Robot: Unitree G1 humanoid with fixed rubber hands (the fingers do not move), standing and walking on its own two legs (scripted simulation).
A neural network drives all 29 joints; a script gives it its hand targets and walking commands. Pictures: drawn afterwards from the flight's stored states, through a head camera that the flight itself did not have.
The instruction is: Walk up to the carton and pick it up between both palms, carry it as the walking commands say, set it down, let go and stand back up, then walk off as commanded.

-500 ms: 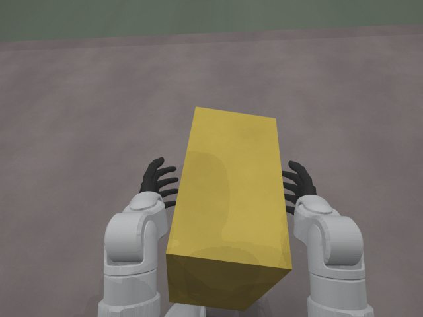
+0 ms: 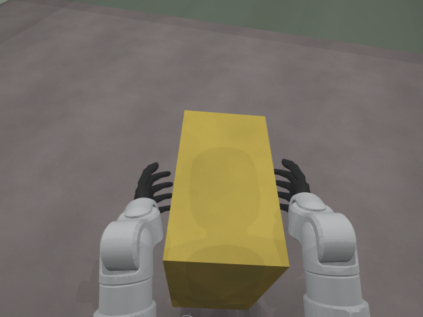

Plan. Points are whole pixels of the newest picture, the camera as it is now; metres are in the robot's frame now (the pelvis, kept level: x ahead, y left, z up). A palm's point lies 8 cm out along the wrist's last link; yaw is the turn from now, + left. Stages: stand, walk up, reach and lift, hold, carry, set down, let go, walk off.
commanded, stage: carry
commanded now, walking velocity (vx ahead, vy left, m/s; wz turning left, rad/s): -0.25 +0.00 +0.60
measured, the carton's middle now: (217, 214) +0.33 +0.01 -0.03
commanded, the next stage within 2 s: none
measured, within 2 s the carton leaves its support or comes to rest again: neither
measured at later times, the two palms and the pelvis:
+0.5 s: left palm out of the picture +0.07 +0.22 +0.10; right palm (257, 311) +0.13 -0.03 +0.10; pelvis -0.17 +0.03 -0.01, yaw +16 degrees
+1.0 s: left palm out of the picture -0.09 +0.28 +0.11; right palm out of the picture +0.02 +0.04 +0.10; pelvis -0.31 +0.04 +0.01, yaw +24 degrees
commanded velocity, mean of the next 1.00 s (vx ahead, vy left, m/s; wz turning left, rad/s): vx -0.13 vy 0.00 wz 0.31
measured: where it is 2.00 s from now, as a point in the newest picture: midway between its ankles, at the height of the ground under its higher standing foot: outside the picture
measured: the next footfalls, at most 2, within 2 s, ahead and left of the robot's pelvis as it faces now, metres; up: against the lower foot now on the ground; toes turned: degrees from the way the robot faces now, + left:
right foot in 0.10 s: -0.04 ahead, -0.11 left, +0.00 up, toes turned -11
left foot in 0.52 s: -0.16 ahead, +0.14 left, +0.00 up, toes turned +18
